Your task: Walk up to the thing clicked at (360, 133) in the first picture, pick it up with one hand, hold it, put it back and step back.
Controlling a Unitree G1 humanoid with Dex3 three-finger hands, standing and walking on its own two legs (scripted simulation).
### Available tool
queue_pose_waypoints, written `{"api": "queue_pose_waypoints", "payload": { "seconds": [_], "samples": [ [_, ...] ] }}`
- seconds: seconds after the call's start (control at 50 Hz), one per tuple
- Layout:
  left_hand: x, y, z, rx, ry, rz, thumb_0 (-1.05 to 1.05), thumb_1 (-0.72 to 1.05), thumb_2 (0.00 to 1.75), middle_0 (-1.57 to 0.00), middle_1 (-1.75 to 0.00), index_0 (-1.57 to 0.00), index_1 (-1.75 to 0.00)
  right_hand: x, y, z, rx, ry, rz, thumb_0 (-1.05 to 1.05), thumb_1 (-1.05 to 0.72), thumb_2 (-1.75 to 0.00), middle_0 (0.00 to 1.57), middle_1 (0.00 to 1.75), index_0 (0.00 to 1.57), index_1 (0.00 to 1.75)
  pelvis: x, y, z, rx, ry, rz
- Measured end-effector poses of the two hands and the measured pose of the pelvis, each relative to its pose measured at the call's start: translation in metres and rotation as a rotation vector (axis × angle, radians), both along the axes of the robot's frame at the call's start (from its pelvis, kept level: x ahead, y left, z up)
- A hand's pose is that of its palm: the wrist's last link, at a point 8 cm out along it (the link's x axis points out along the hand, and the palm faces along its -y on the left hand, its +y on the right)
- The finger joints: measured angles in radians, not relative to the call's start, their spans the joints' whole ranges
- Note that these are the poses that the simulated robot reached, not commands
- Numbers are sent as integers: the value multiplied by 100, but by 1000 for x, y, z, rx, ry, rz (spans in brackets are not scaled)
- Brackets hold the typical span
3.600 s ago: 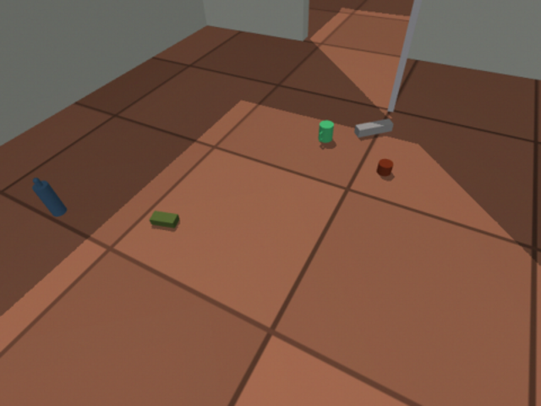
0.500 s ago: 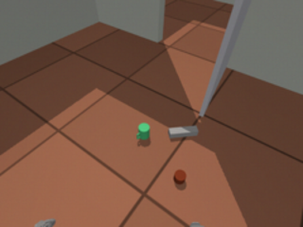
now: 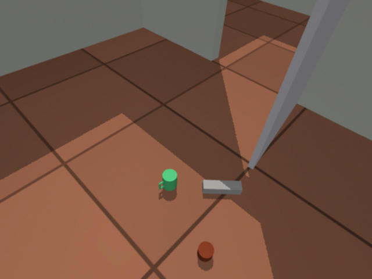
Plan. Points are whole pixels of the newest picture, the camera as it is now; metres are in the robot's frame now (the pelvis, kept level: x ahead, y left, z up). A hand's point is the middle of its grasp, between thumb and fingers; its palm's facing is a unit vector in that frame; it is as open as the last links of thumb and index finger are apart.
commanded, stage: walk up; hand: left
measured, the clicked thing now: (221, 187) +0.79 -0.15 -0.72
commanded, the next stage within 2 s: none
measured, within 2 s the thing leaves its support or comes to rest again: neither
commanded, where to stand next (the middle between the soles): +0.40 -0.36 m, yaw +4 degrees
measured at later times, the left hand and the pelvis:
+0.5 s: hand (157, 266) +0.20 +0.11 -0.13, palm faces -0.02 -0.92 -0.40, open 7.4 cm; pelvis +0.12 -0.18 -0.01, yaw -1 degrees
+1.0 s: hand (216, 238) +0.28 -0.03 -0.15, palm faces -0.05 -0.96 -0.28, open 7.4 cm; pelvis +0.22 -0.30 +0.01, yaw +0 degrees
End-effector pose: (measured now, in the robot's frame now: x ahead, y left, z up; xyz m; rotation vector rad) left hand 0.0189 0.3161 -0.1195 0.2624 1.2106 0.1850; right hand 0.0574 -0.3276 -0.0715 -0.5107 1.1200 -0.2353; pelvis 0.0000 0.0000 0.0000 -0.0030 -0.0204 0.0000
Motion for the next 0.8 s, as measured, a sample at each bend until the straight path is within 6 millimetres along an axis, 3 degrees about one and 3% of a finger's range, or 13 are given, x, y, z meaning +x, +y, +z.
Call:
{"api": "queue_pose_waypoints", "payload": {
  "seconds": [0.08, 0.16, 0.26, 0.36, 0.46, 0.52, 0.64, 0.72, 0.8],
  "samples": [
    [34, -26, -9, -33, 25, -55, 1, 90, 90, -20, -30, -20, -30, 13, -21, 11, -37, -60, -53, 0, -90, -89, 21, 30, 21, 30, 17, -13, 1, 11, -18, -13],
    [77, -45, -3, -44, -18, -88, 1, 90, 90, -21, -30, -20, -30, 14, -45, 26, -57, -63, -87, 0, -90, -89, 21, 30, 21, 30, 35, -35, 9, 18, -31, -18],
    [122, -68, 8, -25, -71, -97, 1, 90, 90, -20, -30, -20, -30, 16, -86, 30, -66, -17, -93, 0, -90, -89, 21, 30, 21, 30, 55, -70, 11, 20, -33, -29],
    [155, -102, 18, 26, -63, -105, 1, 90, 90, -20, -30, -20, -30, 32, -146, 15, -60, 11, -105, 0, -89, -89, 21, 30, 21, 30, 79, -117, 3, 33, -14, -40],
    [175, -146, 24, 105, -87, -87, 1, 90, 90, -20, -30, -20, -30, 65, -211, -20, -59, 43, -120, 1, -90, -89, 21, 30, 21, 30, 106, -168, -15, 2, -12, -25],
    [172, -172, 34, 105, -89, -48, 1, 90, 90, -20, -30, -20, -30, 96, -222, -26, -24, 55, -112, 1, -90, -89, 20, 30, 21, 30, 121, -187, -7, 15, -5, -19],
    [161, -207, 38, 95, -16, -2, 1, 90, 90, -21, -30, -20, -30, 161, -220, -18, 62, 2, -10, 1, -90, -89, 20, 30, 21, 30, 150, -217, 9, 11, 8, -18],
    [165, -225, 24, 67, 13, 13, 1, 90, 90, -21, -30, -20, -30, 193, -222, -13, 70, -4, 34, 1, -90, -89, 21, 30, 21, 30, 170, -234, 7, 1, 7, -5],
    [186, -245, -2, 25, 14, 13, 1, 90, 90, -21, -30, -20, -30, 211, -234, -13, 31, -38, 43, 0, -90, -89, 21, 30, 21, 30, 190, -245, -6, 16, -10, 19]
  ]
}}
